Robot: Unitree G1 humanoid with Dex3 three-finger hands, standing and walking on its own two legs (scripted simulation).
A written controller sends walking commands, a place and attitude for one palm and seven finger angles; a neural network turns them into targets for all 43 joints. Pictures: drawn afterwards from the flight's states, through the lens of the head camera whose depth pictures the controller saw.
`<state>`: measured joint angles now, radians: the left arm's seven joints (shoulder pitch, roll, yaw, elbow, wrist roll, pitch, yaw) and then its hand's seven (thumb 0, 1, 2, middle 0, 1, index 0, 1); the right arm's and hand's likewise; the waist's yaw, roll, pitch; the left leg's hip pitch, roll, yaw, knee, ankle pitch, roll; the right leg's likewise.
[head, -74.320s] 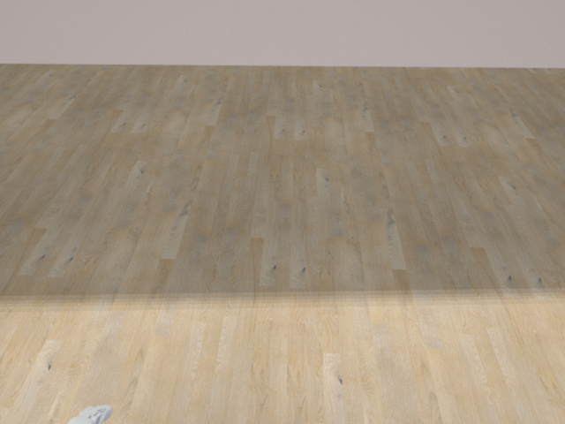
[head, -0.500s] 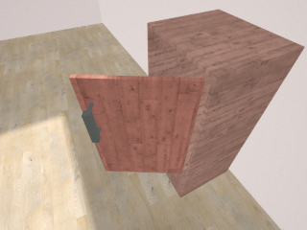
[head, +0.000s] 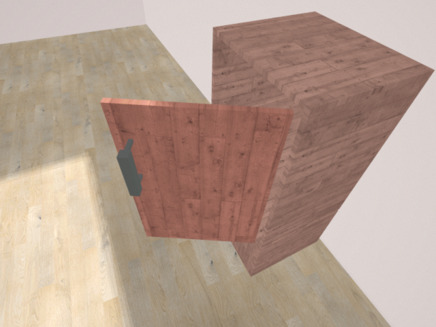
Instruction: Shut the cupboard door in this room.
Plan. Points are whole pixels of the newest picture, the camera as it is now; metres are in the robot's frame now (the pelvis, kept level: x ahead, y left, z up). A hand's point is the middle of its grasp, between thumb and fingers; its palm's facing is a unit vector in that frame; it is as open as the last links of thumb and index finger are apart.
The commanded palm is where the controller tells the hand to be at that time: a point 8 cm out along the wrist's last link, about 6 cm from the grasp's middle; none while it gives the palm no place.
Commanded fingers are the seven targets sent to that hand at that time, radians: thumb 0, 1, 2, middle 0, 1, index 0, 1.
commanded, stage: look again from close up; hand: left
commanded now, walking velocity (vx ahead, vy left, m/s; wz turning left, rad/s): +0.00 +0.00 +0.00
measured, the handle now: (132, 167) +0.47 +0.24 -0.02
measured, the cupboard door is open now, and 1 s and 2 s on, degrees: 60 60 60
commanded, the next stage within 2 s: raise the hand and make a fist in 0.32 s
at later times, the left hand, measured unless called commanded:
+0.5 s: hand out of the picture +0.06 +0.20 -0.15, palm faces +0.15 -0.97 -0.20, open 7.3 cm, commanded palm +0.10 +0.22 -0.07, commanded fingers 0.00 0.90 0.90 -0.27 -0.38 -0.27 -0.38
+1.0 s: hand (120, 322) +0.15 +0.18 -0.05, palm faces +0.08 -1.00 -0.05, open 5.4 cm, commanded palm +0.13 +0.23 -0.05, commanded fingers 0.00 0.90 0.90 -0.73 -0.88 -0.73 -0.88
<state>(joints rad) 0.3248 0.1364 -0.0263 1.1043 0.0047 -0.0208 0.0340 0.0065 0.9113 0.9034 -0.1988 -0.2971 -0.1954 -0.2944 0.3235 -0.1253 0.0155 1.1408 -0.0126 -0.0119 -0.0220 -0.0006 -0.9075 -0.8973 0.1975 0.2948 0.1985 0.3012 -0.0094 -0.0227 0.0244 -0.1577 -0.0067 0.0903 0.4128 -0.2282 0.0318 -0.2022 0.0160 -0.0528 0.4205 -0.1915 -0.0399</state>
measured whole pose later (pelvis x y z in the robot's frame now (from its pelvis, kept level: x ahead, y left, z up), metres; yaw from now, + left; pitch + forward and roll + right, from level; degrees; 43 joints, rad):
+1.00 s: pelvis -0.02 -0.01 -0.12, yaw +4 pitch +16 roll -2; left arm 0.54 0.22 0.10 -0.13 -0.28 -0.53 -0.27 0.02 0.90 0.90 -0.56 -0.69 -0.55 -0.68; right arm 0.13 -0.23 -0.01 0.46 0.01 -0.23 -0.02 0.01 -0.90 -0.90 0.20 0.30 0.20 0.30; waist 0.06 0.01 -0.13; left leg -0.99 0.02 -0.01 1.30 -0.58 0.02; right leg -0.98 -0.01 -0.16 1.25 -0.54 -0.08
